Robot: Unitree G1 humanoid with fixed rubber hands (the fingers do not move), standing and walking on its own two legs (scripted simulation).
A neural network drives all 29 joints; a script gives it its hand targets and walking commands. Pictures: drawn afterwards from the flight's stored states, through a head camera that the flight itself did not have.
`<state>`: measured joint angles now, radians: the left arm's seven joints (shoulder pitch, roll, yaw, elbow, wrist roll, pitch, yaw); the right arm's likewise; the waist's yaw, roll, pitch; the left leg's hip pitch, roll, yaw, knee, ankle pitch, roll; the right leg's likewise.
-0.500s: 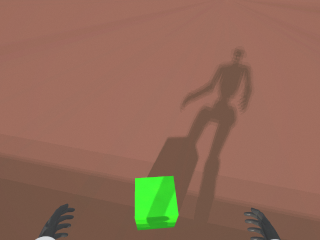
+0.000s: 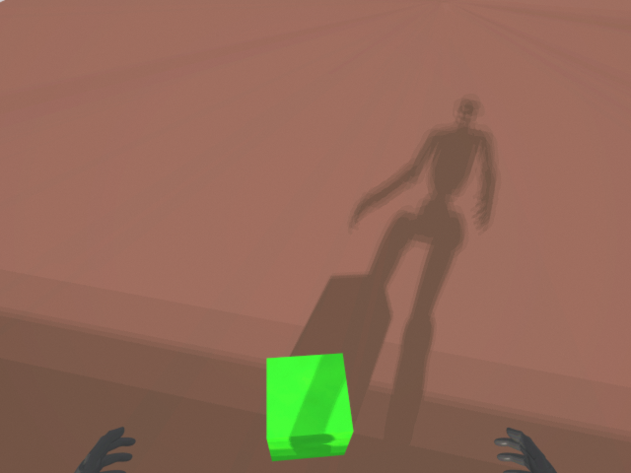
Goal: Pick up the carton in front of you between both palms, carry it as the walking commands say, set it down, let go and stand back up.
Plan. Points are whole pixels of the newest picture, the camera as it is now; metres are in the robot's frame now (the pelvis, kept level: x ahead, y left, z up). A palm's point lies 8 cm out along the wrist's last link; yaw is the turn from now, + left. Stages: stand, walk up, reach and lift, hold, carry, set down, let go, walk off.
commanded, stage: stand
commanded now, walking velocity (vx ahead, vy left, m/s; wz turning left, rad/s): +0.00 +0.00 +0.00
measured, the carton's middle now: (306, 408) +0.39 +0.01 -0.65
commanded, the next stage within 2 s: none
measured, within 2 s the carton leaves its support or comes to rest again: neither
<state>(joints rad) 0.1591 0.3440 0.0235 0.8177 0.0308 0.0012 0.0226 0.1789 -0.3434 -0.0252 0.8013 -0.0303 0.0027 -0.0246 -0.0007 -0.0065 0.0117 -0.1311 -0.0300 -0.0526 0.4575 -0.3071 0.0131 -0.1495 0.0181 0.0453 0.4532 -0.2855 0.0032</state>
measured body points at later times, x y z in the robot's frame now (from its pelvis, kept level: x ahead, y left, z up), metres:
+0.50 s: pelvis -0.02 +0.00 +0.01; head -0.02 +0.00 +0.46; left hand +0.09 +0.30 -0.11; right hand +0.09 -0.31 -0.10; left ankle -0.04 +0.11 -0.74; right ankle -0.03 -0.12 -0.74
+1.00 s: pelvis -0.03 +0.00 +0.01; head -0.03 +0.00 +0.46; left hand +0.07 +0.31 -0.11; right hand +0.07 -0.32 -0.11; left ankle -0.04 +0.11 -0.74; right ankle -0.03 -0.12 -0.74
